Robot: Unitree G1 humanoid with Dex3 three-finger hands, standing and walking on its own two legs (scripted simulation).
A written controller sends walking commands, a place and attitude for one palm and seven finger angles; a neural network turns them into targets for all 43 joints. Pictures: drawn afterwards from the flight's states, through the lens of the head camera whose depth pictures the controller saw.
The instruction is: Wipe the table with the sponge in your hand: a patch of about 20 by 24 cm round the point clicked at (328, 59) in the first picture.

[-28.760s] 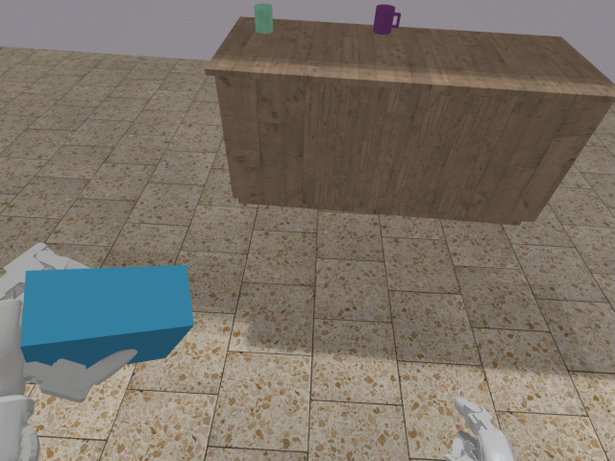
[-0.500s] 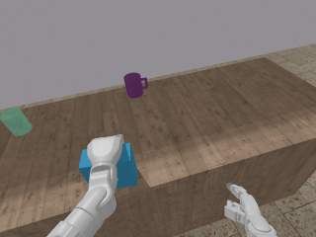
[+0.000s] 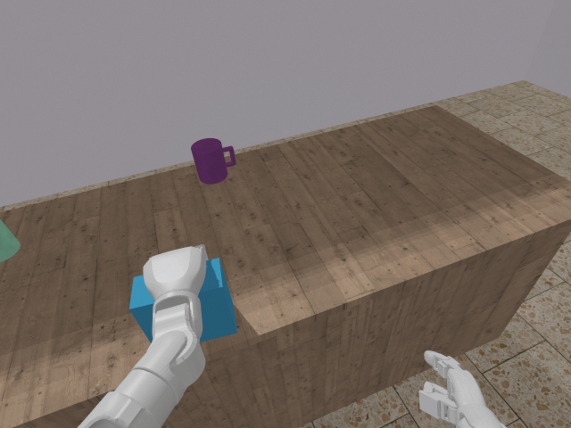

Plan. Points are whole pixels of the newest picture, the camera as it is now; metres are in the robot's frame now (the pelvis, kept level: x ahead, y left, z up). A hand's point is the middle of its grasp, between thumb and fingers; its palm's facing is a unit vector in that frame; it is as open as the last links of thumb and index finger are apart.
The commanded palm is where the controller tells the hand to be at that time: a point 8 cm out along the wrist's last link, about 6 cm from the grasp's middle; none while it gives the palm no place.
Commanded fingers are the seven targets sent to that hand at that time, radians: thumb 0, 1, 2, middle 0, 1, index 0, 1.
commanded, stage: wipe forward along the third lane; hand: left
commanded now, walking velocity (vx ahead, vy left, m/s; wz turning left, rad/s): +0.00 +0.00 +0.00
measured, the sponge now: (191, 314) +0.30 +0.21 -0.02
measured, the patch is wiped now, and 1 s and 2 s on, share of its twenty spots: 0.95 1.00 1.00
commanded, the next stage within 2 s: wipe back along the third lane in 1.56 s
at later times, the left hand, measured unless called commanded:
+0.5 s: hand (190, 278) +0.33 +0.21 +0.03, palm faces -0.08 -0.03 -1.00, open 10.0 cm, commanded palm +0.32 +0.21 +0.07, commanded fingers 0.00 0.10 1.30 -1.20 -1.60 -1.20 -1.60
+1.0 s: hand (190, 251) +0.39 +0.23 +0.04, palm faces -0.10 -0.01 -0.99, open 9.9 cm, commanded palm +0.37 +0.23 +0.07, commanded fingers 0.00 0.10 1.30 -1.20 -1.60 -1.20 -1.60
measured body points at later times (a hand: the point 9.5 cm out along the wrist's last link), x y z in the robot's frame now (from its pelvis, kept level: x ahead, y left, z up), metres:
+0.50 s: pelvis -0.01 -0.02 -0.01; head -0.03 -0.06 +0.44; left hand +0.33 +0.21 +0.09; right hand +0.19 -0.24 -0.12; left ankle +0.03 +0.12 -0.73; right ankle +0.00 -0.06 -0.73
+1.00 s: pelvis -0.02 -0.02 -0.01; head -0.01 -0.05 +0.44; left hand +0.39 +0.23 +0.09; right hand +0.08 -0.29 -0.15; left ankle +0.03 +0.12 -0.73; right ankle +0.00 -0.06 -0.73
